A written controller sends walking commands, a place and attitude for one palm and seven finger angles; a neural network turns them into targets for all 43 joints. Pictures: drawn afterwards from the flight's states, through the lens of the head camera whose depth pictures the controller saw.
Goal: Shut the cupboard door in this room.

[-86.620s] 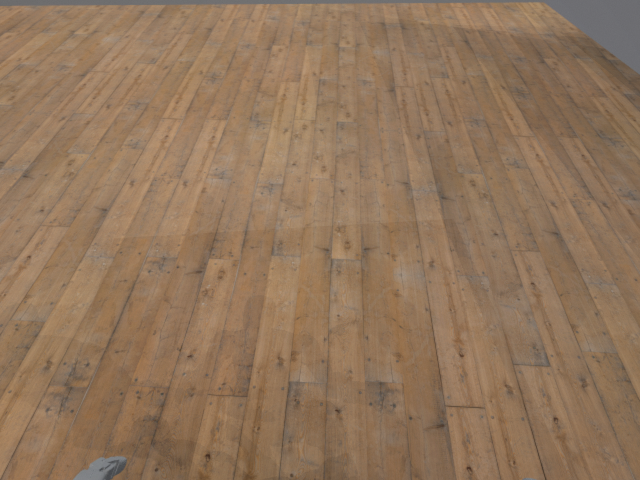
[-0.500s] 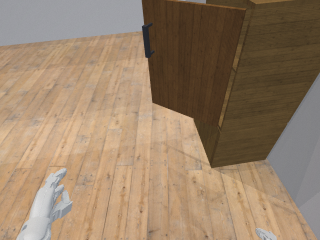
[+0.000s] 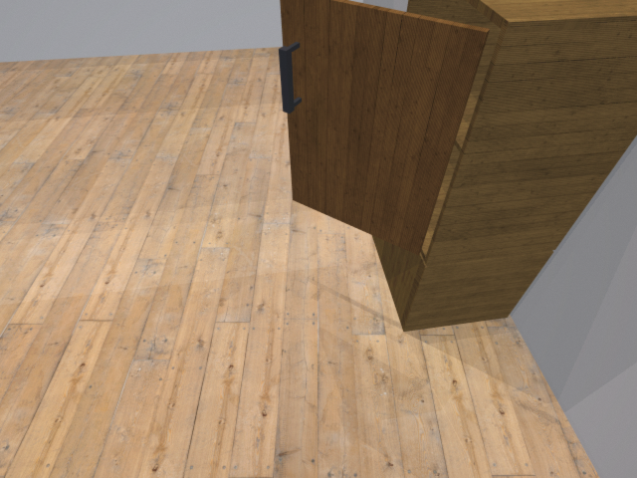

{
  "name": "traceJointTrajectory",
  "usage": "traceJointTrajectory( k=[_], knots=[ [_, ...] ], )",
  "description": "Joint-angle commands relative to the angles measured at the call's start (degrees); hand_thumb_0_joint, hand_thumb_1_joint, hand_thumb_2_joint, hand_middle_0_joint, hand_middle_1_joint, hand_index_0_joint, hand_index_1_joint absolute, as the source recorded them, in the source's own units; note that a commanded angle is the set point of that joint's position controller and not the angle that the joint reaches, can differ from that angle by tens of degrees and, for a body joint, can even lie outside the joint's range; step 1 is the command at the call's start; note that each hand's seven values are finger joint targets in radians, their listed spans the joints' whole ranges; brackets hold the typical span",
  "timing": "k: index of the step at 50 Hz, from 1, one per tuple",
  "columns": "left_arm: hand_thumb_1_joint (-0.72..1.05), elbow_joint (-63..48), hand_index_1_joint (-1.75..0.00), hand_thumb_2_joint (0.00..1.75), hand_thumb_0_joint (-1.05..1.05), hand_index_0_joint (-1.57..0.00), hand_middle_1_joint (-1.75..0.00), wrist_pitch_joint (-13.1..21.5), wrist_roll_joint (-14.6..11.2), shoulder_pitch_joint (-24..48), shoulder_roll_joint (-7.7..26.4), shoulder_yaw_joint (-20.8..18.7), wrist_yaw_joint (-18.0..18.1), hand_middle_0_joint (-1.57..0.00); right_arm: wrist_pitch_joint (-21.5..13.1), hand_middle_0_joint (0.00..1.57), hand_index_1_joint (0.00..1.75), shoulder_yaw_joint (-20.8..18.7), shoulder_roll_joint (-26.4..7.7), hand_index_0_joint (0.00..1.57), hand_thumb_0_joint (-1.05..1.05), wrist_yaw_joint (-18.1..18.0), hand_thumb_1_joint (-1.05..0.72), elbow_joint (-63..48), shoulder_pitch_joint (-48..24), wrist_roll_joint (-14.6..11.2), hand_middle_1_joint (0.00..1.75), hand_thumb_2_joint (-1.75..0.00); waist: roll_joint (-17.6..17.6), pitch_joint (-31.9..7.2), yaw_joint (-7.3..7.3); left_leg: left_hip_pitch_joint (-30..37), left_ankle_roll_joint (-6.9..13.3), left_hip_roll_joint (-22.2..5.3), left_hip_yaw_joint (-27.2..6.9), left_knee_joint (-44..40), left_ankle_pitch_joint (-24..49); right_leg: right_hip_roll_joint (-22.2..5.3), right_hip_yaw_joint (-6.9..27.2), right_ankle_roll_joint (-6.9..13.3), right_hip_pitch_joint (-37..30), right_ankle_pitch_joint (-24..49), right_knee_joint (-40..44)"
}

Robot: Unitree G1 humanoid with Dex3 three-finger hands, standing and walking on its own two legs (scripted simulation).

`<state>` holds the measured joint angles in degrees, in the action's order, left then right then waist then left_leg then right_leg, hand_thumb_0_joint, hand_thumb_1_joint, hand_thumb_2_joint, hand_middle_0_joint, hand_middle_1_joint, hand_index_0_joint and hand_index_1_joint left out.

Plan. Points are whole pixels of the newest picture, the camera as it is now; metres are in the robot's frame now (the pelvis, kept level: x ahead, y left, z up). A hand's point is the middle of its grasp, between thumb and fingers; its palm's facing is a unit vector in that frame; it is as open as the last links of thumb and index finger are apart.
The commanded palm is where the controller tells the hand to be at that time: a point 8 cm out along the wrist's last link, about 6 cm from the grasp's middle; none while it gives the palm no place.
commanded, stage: let the arm hang, fingers relaxed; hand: left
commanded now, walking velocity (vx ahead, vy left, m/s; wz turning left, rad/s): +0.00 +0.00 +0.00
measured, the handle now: (291, 78) +0.93 +0.11 +0.06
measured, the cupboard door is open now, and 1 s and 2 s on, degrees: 49 49 49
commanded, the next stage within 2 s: look to check the result in 0.46 s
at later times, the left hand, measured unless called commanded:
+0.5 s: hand out of the picture +0.00 +0.17 -0.18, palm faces +0.02 -0.99 -0.17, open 7.4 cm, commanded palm none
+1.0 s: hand out of the picture +0.05 +0.22 -0.17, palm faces -0.02 -0.96 -0.27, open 7.4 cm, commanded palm none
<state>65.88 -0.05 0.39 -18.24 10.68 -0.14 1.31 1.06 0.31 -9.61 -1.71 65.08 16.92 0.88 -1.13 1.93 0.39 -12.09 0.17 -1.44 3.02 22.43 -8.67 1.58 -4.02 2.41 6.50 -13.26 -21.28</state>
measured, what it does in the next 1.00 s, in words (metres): stands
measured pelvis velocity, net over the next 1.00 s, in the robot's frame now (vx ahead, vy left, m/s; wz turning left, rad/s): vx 0.02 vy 0.01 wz -0.02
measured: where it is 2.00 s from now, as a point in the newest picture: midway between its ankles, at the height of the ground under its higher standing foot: outside the picture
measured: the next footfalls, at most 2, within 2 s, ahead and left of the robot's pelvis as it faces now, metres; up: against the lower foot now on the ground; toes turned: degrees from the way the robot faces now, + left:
right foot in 1.86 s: +0.10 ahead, -0.11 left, +0.00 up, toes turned +22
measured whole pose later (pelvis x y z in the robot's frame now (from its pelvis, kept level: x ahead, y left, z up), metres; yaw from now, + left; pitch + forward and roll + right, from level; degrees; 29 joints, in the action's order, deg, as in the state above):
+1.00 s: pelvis +0.02 +0.01 +0.00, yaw -1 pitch -2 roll +0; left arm 65.4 1.2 0.7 -12.9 14.0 -0.5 0.9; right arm -0.1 -0.4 -13.9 -1.4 65.1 11.4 0.7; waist -0.3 2.1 0.4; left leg -8.8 1.0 -0.4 4.4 19.7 -9.3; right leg 0.6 -2.6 1.4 3.7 -13.4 -18.6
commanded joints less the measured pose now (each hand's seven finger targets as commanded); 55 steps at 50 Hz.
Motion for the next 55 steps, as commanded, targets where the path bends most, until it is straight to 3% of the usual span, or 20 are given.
traceJointTrajectory(
  k=[1, 22, 34, 37, 43, 53, 55],
  knots=[
    [0.90, -1.3, -0.30, 0.90, 0.00, -0.20, -0.30, 1.0, 0.0, -1.8, 5.0, -1.0, 0.6, -0.20, -0.9, 0.20, 0.30, -1.0, -5.2, 0.20, 0.00, -0.4, -0.90, -1.3, 2.2, 0.1, 0.30, -0.90, 1.4, 2.2, 0.09, 2.2, 1.0, -5.0, -4.9, -4.0, 0.2, -7.7, 7.2, 0.8, 5.7, -0.2, 6.4],
    [0.90, -1.0, -0.30, 0.90, 0.00, -0.20, -0.30, 1.3, 0.1, -3.3, 3.6, -1.1, 1.0, -0.20, -1.3, 0.20, 0.30, -1.2, -4.2, 0.20, 0.00, -0.5, -0.90, -0.8, 3.0, 0.0, 0.30, -0.90, 0.8, 4.0, 0.05, 2.0, 1.3, -4.7, -4.8, -4.7, 0.8, -7.4, 7.3, 0.5, 5.9, 2.0, 5.7],
    [0.90, -1.8, -0.30, 0.90, 0.00, -0.20, -0.30, 1.8, 0.3, -1.0, 7.4, -1.8, 0.7, -0.20, -1.7, 0.20, 0.30, -2.0, -8.2, 0.20, 0.00, -0.5, -0.90, -1.6, 0.5, -0.2, 0.30, -0.90, 1.1, 1.4, 0.02, 4.4, 1.6, -5.5, -5.1, -4.4, 4.7, -7.6, 7.5, 0.7, 3.5, 6.3, 5.5],
    [0.90, -1.8, -0.30, 0.90, 0.00, -0.20, -0.30, 1.7, 0.2, 0.0, 7.9, -1.7, 0.7, -0.20, -1.6, 0.20, 0.30, -2.0, -8.8, 0.20, 0.00, -0.4, -0.90, -1.6, -1.0, -0.1, 0.30, -0.90, 0.5, 2.5, 0.08, 4.3, 1.5, -5.4, -5.0, -4.8, 3.3, -8.0, 7.6, 0.7, 4.1, 5.1, 6.2],
    [0.90, -2.2, -0.30, 0.90, 0.00, -0.20, -0.30, 1.9, 0.2, 2.4, 10.3, -2.0, 0.4, -0.20, -1.8, 0.20, 0.30, -2.1, -11.4, 0.20, 0.00, -0.2, -0.90, -2.0, -3.0, 0.0, 0.30, -0.90, 0.9, 0.2, 0.11, 5.6, 1.6, -5.8, -5.5, -5.0, 5.1, -8.2, 7.8, 0.7, 2.2, 7.3, 6.2],
    [0.90, -3.0, -0.30, 0.90, 0.00, -0.20, -0.30, 2.0, 0.3, 6.3, 13.7, -2.2, 0.1, -0.20, -1.9, 0.20, 0.30, -2.4, -14.8, 0.20, 0.00, 0.1, -0.90, -2.8, -7.1, 0.0, 0.30, -0.90, 0.5, 0.4, 0.13, 6.3, 1.3, -6.1, -5.9, -6.1, 5.4, -8.8, 7.9, 0.5, 1.6, 8.0, 7.5],
    [0.90, -3.1, -0.30, 0.90, 0.00, -0.20, -0.30, 2.1, 0.3, 6.8, 14.5, -2.3, 0.1, -0.20, -2.0, 0.20, 0.30, -2.4, -15.4, 0.20, 0.00, 0.2, -0.90, -2.9, -7.5, 0.0, 0.30, -0.90, 0.7, -1.4, 0.08, 7.3, 1.4, -6.4, -6.0, -5.9, 7.2, -9.0, 7.9, 0.5, 0.7, 10.0, 7.1]
  ],
)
